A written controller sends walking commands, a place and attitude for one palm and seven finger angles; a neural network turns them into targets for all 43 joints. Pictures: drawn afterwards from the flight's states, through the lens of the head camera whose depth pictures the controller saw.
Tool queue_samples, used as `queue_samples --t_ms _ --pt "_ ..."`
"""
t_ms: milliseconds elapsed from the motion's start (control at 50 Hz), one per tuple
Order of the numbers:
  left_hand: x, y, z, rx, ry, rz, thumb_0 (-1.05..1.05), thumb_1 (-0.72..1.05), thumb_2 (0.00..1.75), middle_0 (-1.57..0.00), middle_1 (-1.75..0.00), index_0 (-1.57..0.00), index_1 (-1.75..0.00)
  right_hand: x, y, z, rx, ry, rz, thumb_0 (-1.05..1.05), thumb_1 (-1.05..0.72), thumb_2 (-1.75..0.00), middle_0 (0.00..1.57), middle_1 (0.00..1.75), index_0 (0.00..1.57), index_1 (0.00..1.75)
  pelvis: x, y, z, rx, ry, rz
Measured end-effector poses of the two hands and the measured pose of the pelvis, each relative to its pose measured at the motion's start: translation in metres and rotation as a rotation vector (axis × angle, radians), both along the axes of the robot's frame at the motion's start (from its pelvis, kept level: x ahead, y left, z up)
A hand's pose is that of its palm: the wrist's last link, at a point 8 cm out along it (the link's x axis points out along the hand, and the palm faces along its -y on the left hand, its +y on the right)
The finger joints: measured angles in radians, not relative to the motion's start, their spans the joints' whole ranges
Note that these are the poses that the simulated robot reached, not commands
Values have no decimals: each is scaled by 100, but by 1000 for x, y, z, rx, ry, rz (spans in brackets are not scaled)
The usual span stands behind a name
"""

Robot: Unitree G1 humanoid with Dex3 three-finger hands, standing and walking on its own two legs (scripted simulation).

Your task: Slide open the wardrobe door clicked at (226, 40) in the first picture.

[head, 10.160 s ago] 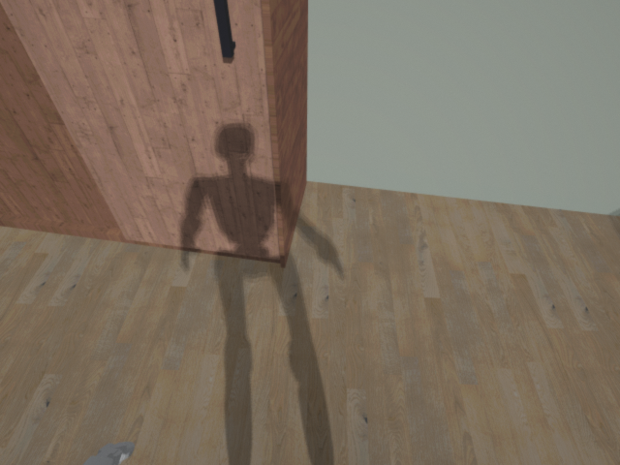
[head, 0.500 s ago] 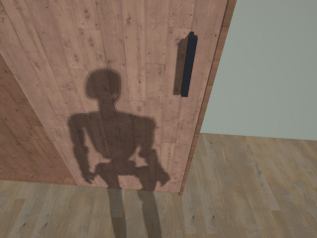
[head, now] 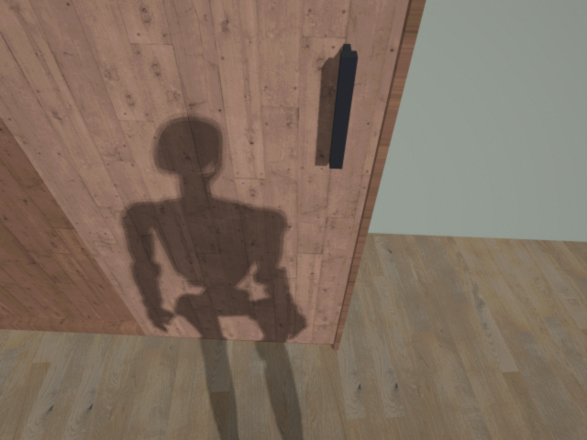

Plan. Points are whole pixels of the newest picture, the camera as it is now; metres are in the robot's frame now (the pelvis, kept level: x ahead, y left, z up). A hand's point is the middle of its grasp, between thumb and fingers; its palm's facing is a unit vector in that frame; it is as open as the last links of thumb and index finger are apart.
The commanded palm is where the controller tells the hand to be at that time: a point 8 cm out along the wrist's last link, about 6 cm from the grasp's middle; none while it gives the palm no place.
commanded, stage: look again from close up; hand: right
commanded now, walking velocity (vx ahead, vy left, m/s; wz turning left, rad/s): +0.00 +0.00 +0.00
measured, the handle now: (340, 110) +0.55 -0.04 +0.19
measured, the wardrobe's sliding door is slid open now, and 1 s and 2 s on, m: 0.00 0.00 0.00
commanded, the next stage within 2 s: shuffle to correct the standing spot in 1.10 s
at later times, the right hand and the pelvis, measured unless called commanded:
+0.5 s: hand out of the picture +0.04 -0.19 -0.17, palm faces +0.00 +0.97 -0.24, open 7.4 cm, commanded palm none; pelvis +0.02 +0.00 +0.00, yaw +0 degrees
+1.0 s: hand out of the picture +0.06 -0.19 -0.17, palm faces +0.01 +0.97 -0.23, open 7.4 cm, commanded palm none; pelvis +0.05 +0.00 +0.01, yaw -1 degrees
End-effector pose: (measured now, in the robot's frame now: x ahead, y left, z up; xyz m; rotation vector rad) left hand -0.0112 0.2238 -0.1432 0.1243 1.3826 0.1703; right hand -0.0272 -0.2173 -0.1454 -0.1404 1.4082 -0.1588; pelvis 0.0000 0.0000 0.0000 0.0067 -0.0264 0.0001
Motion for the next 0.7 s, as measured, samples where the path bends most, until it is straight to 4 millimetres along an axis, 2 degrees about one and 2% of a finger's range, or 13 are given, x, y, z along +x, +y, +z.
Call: queue_samples --t_ms 220,460,700 --pt "8 1 1 4 11 -9 0 91 90 -20 -30 -20 -30 24 -14 4 -25 -26 18 1 -90 -90 20 30 20 30 8 -3 1 -1 4 0" --pt "42 7 3 13 -26 -33 0 91 90 -20 -30 -20 -30 58 -20 9 -45 -63 38 1 -90 -90 20 30 20 30 22 -3 4 -5 2 0" --pt "71 15 8 30 -53 -56 0 91 90 -20 -30 -20 -30 81 -19 9 -44 -84 44 1 -90 -90 20 30 20 30 35 1 5 -3 -5 -3"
